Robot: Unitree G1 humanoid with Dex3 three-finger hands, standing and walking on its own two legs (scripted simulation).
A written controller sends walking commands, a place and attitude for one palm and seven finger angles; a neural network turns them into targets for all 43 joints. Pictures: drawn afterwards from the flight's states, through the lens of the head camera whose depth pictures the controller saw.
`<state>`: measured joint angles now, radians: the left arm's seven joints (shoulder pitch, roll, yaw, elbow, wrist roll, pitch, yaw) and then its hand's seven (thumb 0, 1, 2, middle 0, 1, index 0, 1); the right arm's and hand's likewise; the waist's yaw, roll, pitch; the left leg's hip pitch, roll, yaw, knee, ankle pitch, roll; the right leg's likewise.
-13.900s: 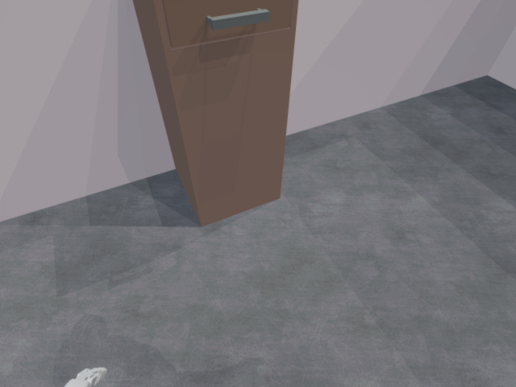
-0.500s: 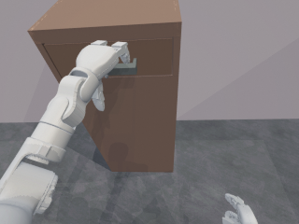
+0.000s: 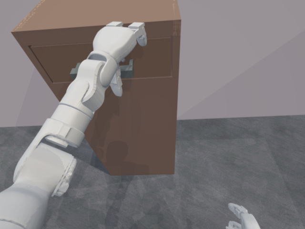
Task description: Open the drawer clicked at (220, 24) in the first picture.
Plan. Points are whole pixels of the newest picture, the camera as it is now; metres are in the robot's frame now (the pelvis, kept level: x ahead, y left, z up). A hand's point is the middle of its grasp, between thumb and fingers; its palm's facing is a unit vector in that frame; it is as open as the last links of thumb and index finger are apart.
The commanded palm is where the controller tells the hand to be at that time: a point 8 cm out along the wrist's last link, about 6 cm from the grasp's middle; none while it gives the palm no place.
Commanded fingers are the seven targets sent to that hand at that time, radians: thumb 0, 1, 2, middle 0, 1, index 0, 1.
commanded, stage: move the hooked fingers above the handle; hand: left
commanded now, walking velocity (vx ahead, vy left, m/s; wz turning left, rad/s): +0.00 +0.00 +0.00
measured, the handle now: (103, 68) +0.51 +0.16 +0.15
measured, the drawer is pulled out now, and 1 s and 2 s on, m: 0.00 0.00 0.00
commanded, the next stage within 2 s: none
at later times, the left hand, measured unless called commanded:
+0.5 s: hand (90, 79) +0.42 +0.16 +0.19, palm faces -0.08 +0.07 -0.99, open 13.8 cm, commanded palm +0.44 +0.16 +0.27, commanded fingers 0.00 -0.50 0.30 -0.30 -1.20 -0.30 -1.20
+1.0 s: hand (113, 47) +0.47 +0.10 +0.24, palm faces +0.18 -0.02 -0.98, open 13.9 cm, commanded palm +0.43 +0.20 +0.26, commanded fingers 0.00 -0.50 0.30 -0.30 -1.20 -0.30 -1.20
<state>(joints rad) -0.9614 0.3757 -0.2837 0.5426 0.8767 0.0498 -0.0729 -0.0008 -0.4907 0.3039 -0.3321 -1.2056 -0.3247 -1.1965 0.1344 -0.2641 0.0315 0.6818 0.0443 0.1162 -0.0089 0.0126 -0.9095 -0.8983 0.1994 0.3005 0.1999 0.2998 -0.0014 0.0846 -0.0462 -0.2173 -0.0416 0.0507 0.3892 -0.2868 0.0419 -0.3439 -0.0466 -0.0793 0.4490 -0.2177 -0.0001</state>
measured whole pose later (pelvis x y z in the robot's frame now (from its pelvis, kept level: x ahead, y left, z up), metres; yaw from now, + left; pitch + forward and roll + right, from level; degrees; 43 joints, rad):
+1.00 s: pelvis -0.03 -0.01 +0.00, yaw -5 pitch +6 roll +1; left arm -1.04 0.50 -0.14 0.77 0.94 0.13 -0.01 0.00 -0.49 0.30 -0.42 -1.30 -0.31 -1.21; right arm 0.17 -0.28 0.07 0.69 0.10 0.21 -0.09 0.01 -0.91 -0.90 0.20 0.30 0.20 0.30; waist -0.06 0.10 -0.03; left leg -0.23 -0.01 0.14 0.37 -0.24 0.03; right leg -0.38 0.00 0.01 0.41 -0.13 -0.01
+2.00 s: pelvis -0.03 -0.01 +0.00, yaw -4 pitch +5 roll +1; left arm -1.02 0.54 -0.18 0.83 0.97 0.22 -0.08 0.00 -0.49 0.30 -0.35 -1.22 -0.26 -1.21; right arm 0.14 -0.31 0.05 0.65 0.10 0.20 -0.10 0.01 -0.91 -0.90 0.20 0.30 0.20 0.30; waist -0.05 0.07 -0.03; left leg -0.22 -0.01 0.11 0.37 -0.24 0.03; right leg -0.36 -0.01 -0.02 0.40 -0.13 -0.02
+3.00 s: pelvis -0.02 -0.01 +0.00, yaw +1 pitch +6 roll +0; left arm -0.95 0.52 -0.28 0.62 0.89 -0.04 -0.11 -0.01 -0.49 0.30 -0.33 -1.21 -0.29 -1.18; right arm 0.30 -0.32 -0.04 0.70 0.06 0.08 -0.07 0.01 -0.91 -0.90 0.20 0.30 0.20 0.30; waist 0.01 0.05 -0.03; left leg -0.26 -0.02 0.03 0.43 -0.28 0.03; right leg -0.35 -0.03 -0.10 0.43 -0.18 -0.02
